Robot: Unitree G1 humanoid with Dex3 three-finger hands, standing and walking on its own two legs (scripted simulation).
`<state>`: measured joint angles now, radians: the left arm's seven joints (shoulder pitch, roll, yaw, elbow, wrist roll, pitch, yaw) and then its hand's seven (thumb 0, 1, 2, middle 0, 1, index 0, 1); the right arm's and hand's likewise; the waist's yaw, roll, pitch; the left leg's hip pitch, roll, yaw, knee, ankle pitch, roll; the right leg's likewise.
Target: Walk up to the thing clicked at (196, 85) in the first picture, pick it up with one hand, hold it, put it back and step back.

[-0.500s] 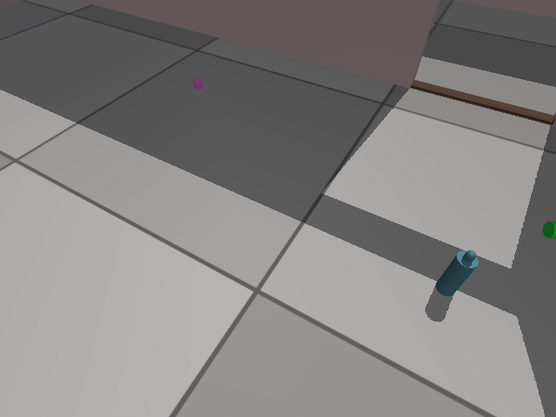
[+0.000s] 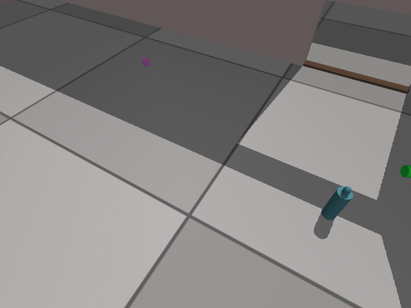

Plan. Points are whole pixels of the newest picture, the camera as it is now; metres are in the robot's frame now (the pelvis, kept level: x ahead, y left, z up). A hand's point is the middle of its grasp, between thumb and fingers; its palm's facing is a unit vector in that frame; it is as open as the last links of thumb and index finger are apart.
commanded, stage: stand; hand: left
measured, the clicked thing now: (146, 62) +2.26 +0.62 -0.76
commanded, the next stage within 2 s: walk up in 0.62 s
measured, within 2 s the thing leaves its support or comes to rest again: neither
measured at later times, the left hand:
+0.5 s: hand out of the picture +0.08 +0.25 -0.16, palm faces -0.02 -0.94 -0.35, open 7.4 cm
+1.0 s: hand out of the picture +0.09 +0.41 -0.17, palm faces +0.11 -0.90 -0.41, open 7.4 cm
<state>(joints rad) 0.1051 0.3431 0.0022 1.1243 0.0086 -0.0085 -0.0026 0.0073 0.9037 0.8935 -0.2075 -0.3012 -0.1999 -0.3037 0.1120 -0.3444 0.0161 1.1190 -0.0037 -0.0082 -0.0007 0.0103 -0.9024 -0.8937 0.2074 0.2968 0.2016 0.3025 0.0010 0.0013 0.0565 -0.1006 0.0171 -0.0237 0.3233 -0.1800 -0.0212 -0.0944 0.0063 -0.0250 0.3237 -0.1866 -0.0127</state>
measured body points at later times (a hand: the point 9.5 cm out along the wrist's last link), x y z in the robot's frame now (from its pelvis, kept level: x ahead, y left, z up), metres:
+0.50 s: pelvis +0.00 +0.00 +0.00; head +0.01 +0.00 +0.45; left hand +0.08 +0.30 -0.13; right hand +0.08 -0.30 -0.13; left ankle +0.00 +0.13 -0.75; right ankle +0.00 -0.11 -0.75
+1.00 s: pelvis +0.10 +0.08 -0.03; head +0.08 +0.11 +0.42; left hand +0.08 +0.45 -0.15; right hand +0.24 -0.26 -0.10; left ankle +0.15 +0.23 -0.75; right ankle +0.00 -0.10 -0.74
